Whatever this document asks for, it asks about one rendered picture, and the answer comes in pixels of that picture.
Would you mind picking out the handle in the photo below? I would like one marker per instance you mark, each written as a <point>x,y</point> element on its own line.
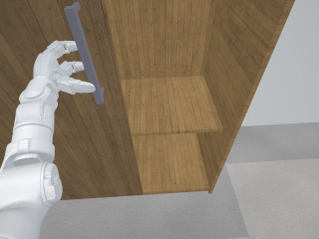
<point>83,49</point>

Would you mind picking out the left robot forearm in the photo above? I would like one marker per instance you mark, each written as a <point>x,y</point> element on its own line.
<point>32,138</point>

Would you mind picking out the left robot upper arm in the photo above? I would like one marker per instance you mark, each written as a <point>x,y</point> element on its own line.
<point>26,194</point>

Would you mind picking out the wardrobe door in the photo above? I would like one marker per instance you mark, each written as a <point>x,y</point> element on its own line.
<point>94,148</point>

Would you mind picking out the left robot hand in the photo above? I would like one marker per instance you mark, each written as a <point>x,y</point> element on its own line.
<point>47,67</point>

